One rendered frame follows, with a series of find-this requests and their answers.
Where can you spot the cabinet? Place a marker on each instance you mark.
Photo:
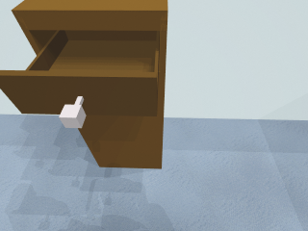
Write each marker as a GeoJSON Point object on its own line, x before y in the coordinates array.
{"type": "Point", "coordinates": [123, 141]}

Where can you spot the handle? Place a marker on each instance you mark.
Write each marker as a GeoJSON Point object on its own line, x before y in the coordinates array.
{"type": "Point", "coordinates": [73, 115]}

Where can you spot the drawer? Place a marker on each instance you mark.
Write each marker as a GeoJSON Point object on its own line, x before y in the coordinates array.
{"type": "Point", "coordinates": [116, 72]}

